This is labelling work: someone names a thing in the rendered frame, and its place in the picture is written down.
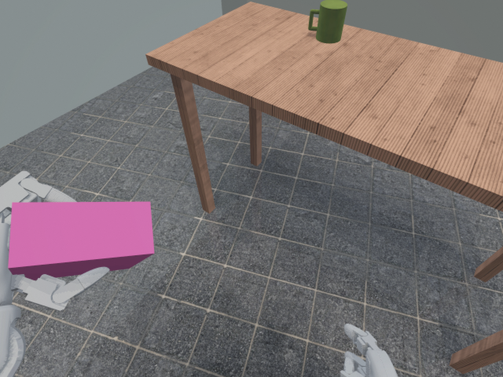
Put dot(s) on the robot left hand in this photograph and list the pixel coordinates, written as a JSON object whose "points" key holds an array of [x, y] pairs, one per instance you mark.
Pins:
{"points": [[46, 291]]}

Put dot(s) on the robot right hand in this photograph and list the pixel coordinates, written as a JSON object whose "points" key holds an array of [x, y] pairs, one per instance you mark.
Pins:
{"points": [[377, 363]]}

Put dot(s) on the sponge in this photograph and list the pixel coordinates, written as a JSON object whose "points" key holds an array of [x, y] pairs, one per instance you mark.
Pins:
{"points": [[71, 238]]}

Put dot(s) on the table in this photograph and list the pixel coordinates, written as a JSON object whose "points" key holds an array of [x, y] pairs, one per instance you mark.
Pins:
{"points": [[432, 112]]}

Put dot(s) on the robot left forearm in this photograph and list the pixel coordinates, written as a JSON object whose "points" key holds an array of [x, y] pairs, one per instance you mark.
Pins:
{"points": [[12, 341]]}

